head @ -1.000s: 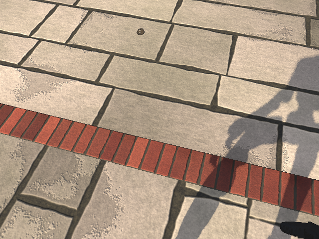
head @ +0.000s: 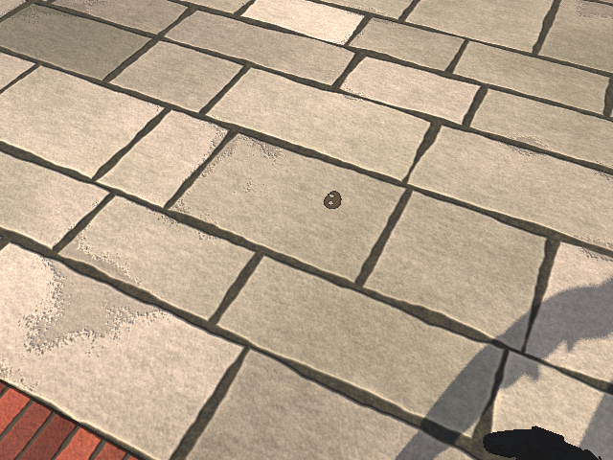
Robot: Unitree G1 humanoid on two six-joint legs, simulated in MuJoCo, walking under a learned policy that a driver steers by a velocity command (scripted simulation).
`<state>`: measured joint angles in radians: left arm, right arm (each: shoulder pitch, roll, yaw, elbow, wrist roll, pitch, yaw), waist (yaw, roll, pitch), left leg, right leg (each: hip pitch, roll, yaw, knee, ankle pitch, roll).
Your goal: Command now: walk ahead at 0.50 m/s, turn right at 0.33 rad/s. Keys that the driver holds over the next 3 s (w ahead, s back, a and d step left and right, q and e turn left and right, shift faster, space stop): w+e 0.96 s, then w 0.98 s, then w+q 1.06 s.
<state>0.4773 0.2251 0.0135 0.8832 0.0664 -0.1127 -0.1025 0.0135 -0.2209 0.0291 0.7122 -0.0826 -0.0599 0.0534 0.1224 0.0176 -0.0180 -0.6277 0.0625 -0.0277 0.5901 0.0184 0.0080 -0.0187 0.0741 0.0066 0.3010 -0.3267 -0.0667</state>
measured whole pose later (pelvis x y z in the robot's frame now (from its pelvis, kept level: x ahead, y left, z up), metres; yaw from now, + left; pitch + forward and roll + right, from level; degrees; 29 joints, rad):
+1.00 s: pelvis +0.54 -0.16 -0.13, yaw -35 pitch +3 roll -2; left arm 0.29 0.25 0.07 0.83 -0.02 -0.03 0.02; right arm 0.02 -0.26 -0.05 0.73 0.00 -0.10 -0.02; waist 0.07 0.03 -0.01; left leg -0.65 0.08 -0.09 0.69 -0.04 -0.08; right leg -0.22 0.12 0.11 0.48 -0.30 -0.06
